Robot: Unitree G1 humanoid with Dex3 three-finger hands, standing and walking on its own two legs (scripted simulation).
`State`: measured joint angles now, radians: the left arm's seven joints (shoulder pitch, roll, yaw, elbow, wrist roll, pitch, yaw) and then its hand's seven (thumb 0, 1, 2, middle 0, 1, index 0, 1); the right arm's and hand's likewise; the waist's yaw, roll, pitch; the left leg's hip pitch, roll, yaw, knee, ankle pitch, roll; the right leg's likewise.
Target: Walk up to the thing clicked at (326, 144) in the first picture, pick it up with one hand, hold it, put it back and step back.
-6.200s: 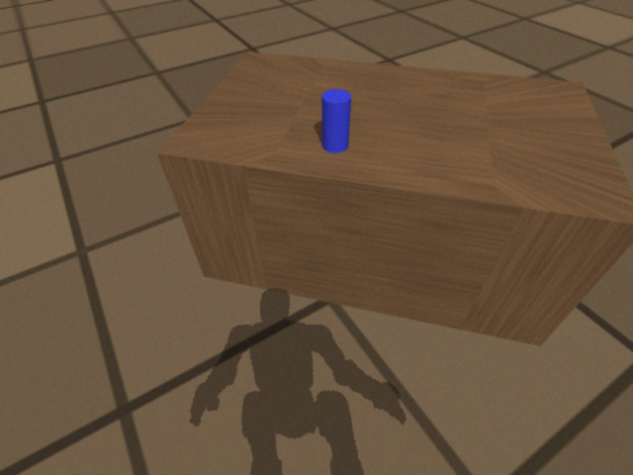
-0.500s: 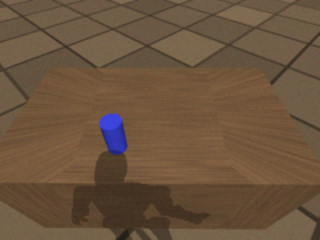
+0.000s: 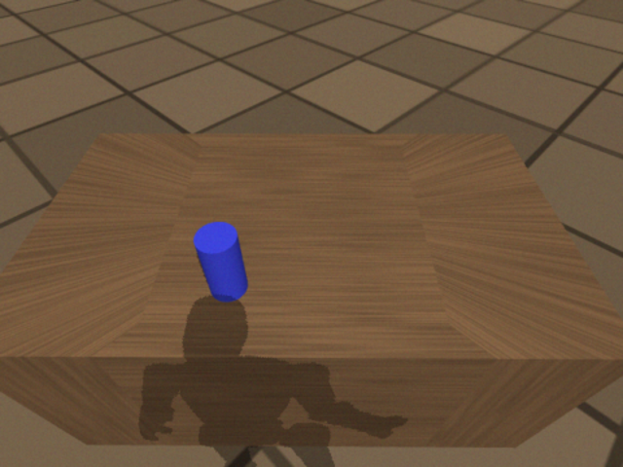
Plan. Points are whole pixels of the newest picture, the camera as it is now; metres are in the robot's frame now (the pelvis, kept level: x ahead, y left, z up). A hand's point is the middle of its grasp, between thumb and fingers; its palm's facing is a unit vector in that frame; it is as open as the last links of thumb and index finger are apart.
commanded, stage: rise first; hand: left
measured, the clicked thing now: (222, 263) +0.51 +0.19 -0.11
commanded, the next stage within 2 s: go down in 1.44 s
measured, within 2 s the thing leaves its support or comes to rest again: neither
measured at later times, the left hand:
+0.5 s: hand out of the picture +0.17 +0.25 -0.11, palm faces +0.22 -0.92 -0.33, open 14.6 cm
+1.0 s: hand (138, 447) +0.19 +0.24 -0.07, palm faces +0.24 -0.91 -0.33, open 17.5 cm
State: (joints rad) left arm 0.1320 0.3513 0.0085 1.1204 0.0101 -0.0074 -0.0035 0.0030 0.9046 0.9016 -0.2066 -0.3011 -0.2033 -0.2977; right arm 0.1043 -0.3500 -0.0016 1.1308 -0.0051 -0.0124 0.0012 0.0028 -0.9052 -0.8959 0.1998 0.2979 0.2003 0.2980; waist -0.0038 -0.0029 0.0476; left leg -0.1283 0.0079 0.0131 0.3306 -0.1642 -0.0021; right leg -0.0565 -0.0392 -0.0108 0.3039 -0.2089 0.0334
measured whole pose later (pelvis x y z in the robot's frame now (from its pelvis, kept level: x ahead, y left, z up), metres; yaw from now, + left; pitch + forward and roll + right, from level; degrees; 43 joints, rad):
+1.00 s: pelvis +0.01 -0.01 -0.01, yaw -1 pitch -1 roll +0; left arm 0.29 0.27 0.16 0.43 -0.04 -0.07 0.07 -0.01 -0.53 0.05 -0.05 -0.05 -0.05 -0.05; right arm 0.25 -0.23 -0.07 0.59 0.03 -0.07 -0.06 -0.01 0.51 -0.04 0.06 0.05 0.05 0.05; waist 0.02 0.01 0.01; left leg -0.18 0.03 0.02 0.41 -0.22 -0.02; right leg -0.12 -0.02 0.00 0.41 -0.27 0.02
